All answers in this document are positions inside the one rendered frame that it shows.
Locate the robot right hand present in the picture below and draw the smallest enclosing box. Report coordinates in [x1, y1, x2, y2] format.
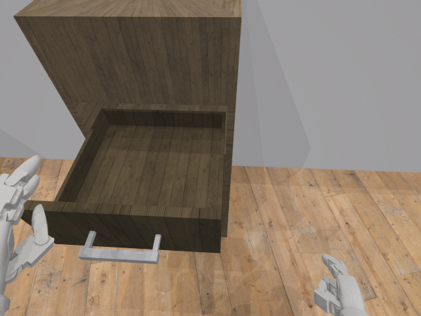
[314, 253, 366, 316]

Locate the robot left hand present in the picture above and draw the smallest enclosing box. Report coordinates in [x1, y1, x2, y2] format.
[0, 155, 54, 295]

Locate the cabinet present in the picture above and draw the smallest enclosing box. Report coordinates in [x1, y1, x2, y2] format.
[13, 0, 241, 237]

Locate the handle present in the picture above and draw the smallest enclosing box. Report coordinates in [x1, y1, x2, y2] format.
[78, 231, 161, 264]

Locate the drawer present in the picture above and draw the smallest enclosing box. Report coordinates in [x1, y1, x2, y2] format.
[21, 109, 226, 253]

